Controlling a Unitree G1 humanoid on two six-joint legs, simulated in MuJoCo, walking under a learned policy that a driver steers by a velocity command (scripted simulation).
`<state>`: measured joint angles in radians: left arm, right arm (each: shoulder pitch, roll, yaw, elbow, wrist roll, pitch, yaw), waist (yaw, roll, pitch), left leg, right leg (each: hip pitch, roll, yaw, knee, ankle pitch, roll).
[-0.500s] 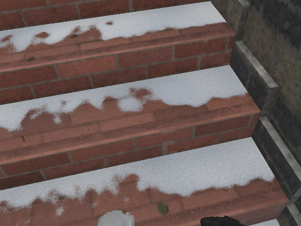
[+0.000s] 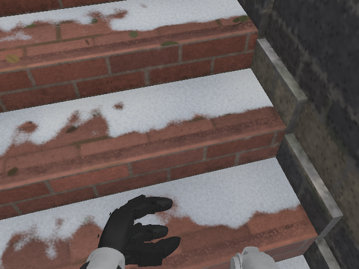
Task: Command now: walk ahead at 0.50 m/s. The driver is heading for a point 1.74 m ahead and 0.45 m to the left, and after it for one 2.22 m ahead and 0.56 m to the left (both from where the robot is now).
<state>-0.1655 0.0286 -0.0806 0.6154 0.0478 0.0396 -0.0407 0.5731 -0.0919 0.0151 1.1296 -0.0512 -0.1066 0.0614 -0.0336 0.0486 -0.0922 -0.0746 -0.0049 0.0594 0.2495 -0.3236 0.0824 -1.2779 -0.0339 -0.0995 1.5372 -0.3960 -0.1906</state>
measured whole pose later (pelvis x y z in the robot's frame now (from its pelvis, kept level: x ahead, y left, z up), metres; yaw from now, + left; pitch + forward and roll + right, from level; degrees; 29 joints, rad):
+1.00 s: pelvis +0.53 +0.08 +0.31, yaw +26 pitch +5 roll -2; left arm 0.03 0.11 -0.04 0.69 0.03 -0.02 -0.05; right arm 0.48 -0.18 0.01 1.04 -0.08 -0.08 0.08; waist -0.04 0.03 -0.11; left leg -0.21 -0.03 -0.13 0.42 -0.29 0.05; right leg -1.37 -0.06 -0.05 1.85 -0.21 -0.05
